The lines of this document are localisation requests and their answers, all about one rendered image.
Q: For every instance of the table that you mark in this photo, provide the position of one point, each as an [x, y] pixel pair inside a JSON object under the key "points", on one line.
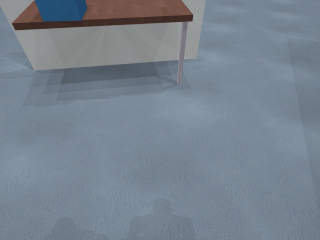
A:
{"points": [[117, 12]]}

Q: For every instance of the carton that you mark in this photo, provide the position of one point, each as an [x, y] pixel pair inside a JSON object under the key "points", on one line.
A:
{"points": [[61, 10]]}

